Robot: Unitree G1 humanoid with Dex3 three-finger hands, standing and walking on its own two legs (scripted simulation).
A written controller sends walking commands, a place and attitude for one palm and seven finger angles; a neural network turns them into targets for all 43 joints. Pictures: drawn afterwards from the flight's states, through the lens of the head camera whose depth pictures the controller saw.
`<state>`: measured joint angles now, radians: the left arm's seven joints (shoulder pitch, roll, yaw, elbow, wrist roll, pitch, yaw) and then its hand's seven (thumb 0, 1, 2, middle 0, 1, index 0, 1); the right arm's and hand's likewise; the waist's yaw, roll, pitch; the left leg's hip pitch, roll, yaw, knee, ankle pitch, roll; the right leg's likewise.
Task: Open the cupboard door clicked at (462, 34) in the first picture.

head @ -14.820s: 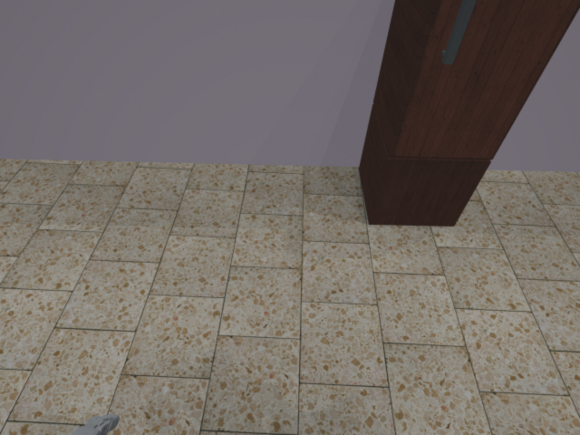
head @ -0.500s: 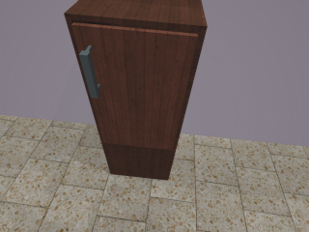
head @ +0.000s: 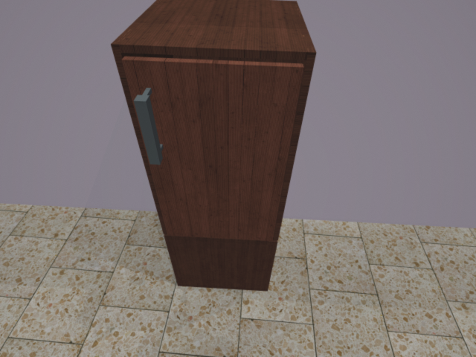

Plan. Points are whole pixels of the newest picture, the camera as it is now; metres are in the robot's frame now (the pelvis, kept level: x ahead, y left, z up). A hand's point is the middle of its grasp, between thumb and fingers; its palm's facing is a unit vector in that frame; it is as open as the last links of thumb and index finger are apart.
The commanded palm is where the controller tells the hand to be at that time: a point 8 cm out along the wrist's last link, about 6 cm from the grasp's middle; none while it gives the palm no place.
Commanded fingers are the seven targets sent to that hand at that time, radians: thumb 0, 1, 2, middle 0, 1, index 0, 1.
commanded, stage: come to a stop and stand still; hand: left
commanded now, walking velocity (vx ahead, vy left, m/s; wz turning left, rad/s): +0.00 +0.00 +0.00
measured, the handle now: (152, 127) +0.55 +0.22 +0.11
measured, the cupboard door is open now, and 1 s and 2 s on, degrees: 0 0 0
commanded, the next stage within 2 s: look again from close up in 0.32 s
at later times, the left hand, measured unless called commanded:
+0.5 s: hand out of the picture -0.03 +0.17 -0.17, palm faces +0.03 -0.99 -0.17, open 7.4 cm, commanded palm none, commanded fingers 0.00 0.90 0.90 -0.20 -0.30 -0.20 -0.30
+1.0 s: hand out of the picture -0.02 +0.16 -0.17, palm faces +0.03 -0.99 -0.16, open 7.4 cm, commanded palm none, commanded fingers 0.00 0.90 0.90 -0.20 -0.30 -0.20 -0.30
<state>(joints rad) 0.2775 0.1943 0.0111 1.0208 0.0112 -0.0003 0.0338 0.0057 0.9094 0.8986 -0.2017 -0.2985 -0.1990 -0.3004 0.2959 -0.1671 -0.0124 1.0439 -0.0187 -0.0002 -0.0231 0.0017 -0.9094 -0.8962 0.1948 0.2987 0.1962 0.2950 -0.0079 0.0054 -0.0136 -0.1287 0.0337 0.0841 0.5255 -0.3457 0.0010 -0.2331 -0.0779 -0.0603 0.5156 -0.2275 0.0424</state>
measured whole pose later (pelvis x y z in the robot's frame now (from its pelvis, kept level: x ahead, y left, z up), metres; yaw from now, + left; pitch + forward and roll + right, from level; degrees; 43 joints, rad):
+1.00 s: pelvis +0.00 +0.00 +0.01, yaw -1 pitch -2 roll +0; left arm 0.33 0.11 0.01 1.12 0.01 -0.01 0.04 0.01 0.91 0.90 -0.20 -0.30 -0.20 -0.30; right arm 0.30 -0.12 -0.02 1.14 -0.01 0.00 -0.03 0.00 -0.91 -0.90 0.19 0.30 0.20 0.29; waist 0.00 0.00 0.03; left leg -0.10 0.03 0.10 0.44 -0.30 0.01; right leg -0.22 -0.08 -0.04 0.44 -0.18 0.05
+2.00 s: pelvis +0.00 -0.01 -0.03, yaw +3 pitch +7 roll -1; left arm 0.29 0.30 0.35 -0.01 -0.35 -0.24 -0.35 0.00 -0.04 0.50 -0.27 -0.91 -0.27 -0.91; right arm 0.33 -0.26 0.02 0.57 0.04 -0.26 -0.06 0.01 -0.90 -0.90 0.20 0.30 0.20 0.30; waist 0.00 0.03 -0.07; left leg -0.50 0.05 0.01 0.85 -0.47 -0.02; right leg -0.57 -0.07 -0.08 0.81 -0.36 0.02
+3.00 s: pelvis +0.01 -0.03 +0.00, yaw +2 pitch +1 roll +0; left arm -0.13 0.43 0.48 0.32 -0.32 -0.05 -0.49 -0.01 -0.50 0.30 -0.31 -1.20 -0.30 -1.20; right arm 0.28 -0.29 0.05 0.60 0.06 -0.23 -0.11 0.01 -0.90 -0.90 0.20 0.30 0.20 0.30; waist 0.02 0.03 -0.01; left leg -0.22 0.06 0.03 0.57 -0.36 -0.03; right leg -0.31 -0.04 -0.08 0.57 -0.27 0.00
